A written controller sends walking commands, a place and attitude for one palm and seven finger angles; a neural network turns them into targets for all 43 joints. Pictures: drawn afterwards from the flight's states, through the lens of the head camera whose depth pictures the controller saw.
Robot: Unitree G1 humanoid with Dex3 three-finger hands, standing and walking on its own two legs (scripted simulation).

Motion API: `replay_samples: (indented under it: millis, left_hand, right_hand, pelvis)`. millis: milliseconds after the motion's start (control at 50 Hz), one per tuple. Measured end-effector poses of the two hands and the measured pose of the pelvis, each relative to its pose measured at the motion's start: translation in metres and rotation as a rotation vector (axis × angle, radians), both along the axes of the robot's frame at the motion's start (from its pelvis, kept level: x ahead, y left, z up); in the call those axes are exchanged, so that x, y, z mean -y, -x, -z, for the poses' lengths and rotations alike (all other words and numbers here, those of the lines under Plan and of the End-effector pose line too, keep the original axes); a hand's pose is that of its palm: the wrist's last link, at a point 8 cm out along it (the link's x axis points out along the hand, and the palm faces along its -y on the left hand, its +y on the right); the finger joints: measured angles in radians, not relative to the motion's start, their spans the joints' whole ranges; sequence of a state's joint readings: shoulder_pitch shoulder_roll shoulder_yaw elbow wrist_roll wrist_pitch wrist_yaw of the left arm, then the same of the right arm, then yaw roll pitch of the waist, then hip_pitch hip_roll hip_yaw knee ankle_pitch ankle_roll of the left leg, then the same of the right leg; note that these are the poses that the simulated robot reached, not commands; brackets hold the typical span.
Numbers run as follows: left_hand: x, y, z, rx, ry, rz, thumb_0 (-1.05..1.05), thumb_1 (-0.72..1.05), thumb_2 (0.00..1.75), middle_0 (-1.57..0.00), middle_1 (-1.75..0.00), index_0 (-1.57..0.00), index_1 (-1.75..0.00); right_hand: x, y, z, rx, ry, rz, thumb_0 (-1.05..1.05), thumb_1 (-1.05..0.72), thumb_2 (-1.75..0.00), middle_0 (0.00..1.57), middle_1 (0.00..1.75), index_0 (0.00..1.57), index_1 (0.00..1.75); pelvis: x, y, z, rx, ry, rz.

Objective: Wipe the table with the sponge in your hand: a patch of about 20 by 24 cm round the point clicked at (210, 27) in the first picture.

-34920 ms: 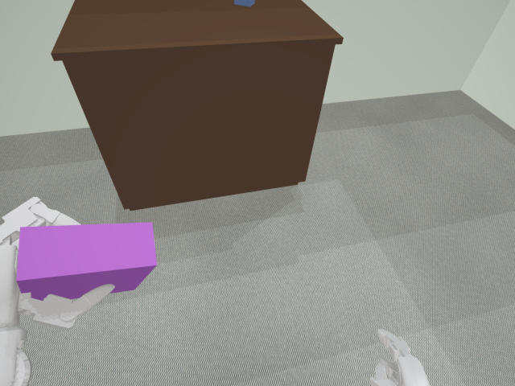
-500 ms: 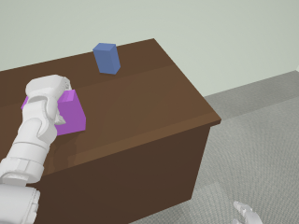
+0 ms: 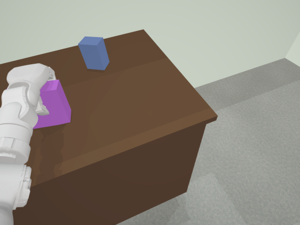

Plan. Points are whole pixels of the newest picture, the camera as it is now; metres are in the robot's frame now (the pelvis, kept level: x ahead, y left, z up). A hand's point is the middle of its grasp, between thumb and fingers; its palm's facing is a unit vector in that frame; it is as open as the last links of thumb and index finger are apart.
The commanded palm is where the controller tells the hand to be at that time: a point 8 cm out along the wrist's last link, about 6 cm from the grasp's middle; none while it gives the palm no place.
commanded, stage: wipe forward along the middle lane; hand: left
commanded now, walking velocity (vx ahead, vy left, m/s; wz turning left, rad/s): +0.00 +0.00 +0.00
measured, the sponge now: (44, 110) +0.40 +0.32 +0.10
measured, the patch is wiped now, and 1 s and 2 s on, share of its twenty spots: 1.00 1.00 1.00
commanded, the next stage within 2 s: slide back across to the first lane in 0.12 s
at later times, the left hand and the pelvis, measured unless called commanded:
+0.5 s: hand (31, 87) +0.44 +0.35 +0.16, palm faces -0.06 +0.01 -1.00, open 9.5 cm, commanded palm +0.41 +0.36 +0.21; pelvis +0.01 +0.03 +0.00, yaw -1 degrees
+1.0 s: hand (2, 98) +0.39 +0.40 +0.16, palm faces -0.10 +0.02 -0.99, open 9.5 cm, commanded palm +0.37 +0.39 +0.21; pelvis +0.02 +0.04 +0.00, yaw +3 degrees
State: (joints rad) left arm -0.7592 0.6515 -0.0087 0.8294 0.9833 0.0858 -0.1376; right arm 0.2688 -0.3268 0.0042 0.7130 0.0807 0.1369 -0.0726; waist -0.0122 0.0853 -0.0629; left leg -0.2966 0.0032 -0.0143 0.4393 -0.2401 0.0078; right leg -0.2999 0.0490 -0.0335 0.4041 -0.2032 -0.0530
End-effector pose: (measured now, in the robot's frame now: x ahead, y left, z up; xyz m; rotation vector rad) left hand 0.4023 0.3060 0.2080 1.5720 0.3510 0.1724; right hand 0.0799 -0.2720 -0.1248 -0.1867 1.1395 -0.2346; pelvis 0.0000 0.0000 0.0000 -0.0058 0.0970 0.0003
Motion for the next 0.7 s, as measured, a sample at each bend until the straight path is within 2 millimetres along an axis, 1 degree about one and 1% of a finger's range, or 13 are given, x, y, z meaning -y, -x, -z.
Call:
replay_samples:
  millis: [80,300,480,580,700]
  left_hand:
    - [-0.006,-0.004,0.0,0.016,0.015,-0.003,0.01,-0.52,1.09,-0.8,-1.34,-0.85,-1.35]
    - [-0.018,-0.02,-0.002,0.016,0.004,-0.021,0.01,-0.51,1.09,-0.8,-1.35,-0.84,-1.36]
    - [-0.03,-0.021,-0.004,0.05,-0.005,-0.004,0.0,-0.5,1.09,-0.78,-1.37,-0.83,-1.38]
    - [-0.043,-0.014,-0.006,0.067,-0.023,-0.024,0.0,-0.5,1.09,-0.77,-1.38,-0.82,-1.39]
    - [-0.061,0.002,-0.005,0.066,-0.021,-0.059,0.0,-0.49,1.09,-0.77,-1.38,-0.81,-1.39]
  right_hand:
    - [-0.003,0.0,0.0,-0.011,0.0,0.002,0.01,-0.91,-0.9,0.2,0.3,0.2,0.3]
    - [-0.017,-0.008,-0.006,0.006,0.001,0.004,0.01,-0.91,-0.9,0.2,0.3,0.2,0.3]
    - [-0.029,-0.015,-0.008,0.011,-0.007,0.008,0.01,-0.91,-0.9,0.2,0.3,0.2,0.3]
    - [-0.039,-0.029,-0.008,0.025,-0.024,-0.012,0.01,-0.91,-0.9,0.2,0.3,0.2,0.3]
    - [-0.052,-0.06,-0.011,0.076,-0.039,-0.064,0.01,-0.91,-0.9,0.2,0.3,0.2,0.3]
  pelvis:
    - [-0.003,-0.001,0.0,-0.008,0.001,-0.001]
    - [-0.013,-0.003,-0.001,-0.03,0.006,0.002]
    - [-0.025,-0.012,-0.002,-0.017,0.009,0.01]
    - [-0.031,-0.018,-0.003,-0.008,0.01,0.007]
    - [-0.037,-0.023,-0.003,0.001,0.013,-0.006]
